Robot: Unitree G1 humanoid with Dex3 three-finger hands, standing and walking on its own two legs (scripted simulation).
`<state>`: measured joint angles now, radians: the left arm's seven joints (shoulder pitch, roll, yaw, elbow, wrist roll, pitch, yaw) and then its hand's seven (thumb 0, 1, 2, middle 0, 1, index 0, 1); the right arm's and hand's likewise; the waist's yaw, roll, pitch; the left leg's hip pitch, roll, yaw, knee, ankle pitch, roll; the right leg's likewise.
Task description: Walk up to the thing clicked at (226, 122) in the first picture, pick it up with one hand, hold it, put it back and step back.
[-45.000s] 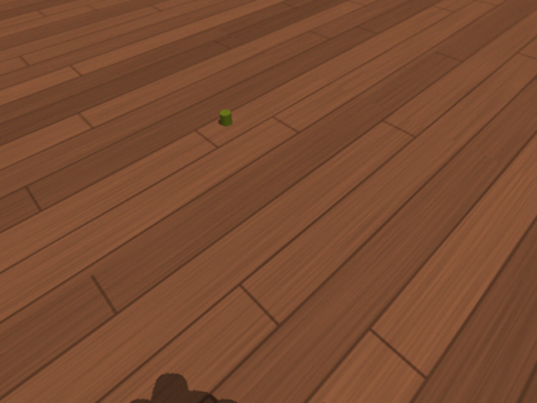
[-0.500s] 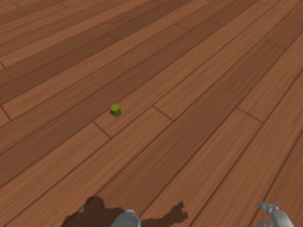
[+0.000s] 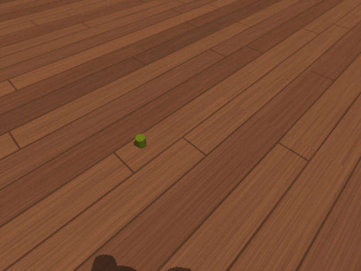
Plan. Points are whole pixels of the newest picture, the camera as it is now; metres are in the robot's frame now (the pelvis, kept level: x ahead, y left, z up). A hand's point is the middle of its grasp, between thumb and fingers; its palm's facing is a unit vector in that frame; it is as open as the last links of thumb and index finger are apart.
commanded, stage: step back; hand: left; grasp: from above
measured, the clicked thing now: (141, 141) +1.05 +0.29 -0.73
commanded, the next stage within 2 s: stand in 0.62 s
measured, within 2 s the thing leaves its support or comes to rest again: neither
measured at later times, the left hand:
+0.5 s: hand out of the picture +0.12 +0.26 -0.16, palm faces +0.04 -0.94 -0.35, open 7.4 cm
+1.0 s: hand out of the picture +0.14 +0.25 -0.14, palm faces +0.00 -0.94 -0.34, open 7.4 cm
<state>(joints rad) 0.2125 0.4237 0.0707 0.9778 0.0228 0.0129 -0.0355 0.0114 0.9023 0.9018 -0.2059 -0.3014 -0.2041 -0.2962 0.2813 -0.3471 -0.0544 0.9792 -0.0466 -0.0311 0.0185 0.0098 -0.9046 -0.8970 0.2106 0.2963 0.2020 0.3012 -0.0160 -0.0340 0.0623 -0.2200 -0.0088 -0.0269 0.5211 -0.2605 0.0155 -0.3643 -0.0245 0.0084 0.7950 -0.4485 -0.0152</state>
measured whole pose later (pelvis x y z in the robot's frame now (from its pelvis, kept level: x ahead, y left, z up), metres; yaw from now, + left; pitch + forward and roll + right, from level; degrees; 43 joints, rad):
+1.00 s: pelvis +0.06 -0.01 +0.01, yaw +1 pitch -4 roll +0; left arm 0.08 0.35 0.00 1.13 0.01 -0.02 -0.01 0.01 0.90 0.90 -0.21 -0.30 -0.20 -0.30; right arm 0.05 -0.34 -0.01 1.14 -0.01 -0.01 0.01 0.01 -0.91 -0.90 0.21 0.30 0.20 0.30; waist 0.01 0.01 0.06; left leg -0.15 0.03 0.03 0.34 -0.13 -0.01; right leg -0.06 -0.01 -0.03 0.33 -0.21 0.01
